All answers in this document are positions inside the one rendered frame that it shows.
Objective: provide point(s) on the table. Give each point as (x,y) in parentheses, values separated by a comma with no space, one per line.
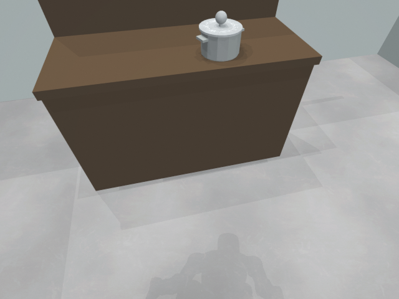
(127,86)

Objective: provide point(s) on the pot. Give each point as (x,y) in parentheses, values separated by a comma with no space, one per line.
(220,48)

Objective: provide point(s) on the knob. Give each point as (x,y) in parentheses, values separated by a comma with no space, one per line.
(221,17)

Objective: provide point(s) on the lid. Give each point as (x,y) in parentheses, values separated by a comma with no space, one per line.
(230,28)

